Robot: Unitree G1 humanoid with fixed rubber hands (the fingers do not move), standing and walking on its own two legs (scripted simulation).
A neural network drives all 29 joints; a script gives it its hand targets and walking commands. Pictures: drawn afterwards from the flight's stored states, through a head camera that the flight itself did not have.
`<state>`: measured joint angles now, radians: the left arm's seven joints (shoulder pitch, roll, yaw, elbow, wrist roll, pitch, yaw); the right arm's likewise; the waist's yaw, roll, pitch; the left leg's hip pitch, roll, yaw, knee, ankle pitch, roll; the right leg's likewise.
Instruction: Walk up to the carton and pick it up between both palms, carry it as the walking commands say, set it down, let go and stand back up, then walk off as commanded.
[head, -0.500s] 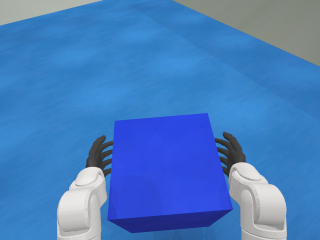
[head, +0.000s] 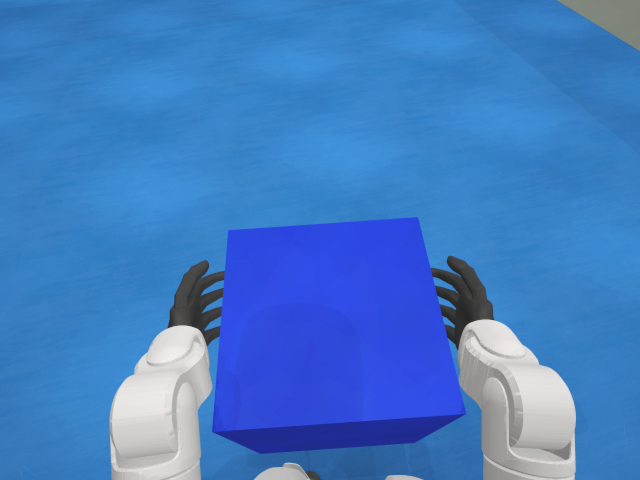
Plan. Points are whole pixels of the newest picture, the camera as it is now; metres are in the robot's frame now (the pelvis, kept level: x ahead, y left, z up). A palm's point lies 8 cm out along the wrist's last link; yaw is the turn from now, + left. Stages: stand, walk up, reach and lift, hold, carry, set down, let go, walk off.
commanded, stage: carry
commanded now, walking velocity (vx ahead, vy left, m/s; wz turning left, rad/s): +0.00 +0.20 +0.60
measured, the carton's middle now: (331, 347) +0.27 +0.00 +0.01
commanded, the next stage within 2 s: none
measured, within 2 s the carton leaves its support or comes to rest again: neither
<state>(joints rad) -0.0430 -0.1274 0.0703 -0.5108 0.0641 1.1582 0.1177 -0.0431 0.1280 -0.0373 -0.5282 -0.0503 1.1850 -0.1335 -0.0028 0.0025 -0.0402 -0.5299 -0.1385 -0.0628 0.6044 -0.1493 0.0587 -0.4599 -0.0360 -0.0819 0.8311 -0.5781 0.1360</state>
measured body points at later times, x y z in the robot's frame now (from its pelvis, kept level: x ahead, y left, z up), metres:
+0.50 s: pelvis -0.02 +0.21 +0.00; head +0.00 +0.23 +0.45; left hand +0.18 +0.44 +0.07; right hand +0.27 +0.15 +0.08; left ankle +0.02 +0.33 -0.72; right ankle -0.02 +0.08 -0.67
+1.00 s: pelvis -0.10 +0.40 -0.01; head -0.09 +0.40 +0.44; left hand +0.03 +0.67 +0.07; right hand +0.20 +0.42 +0.08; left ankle -0.12 +0.56 -0.72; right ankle -0.03 +0.18 -0.70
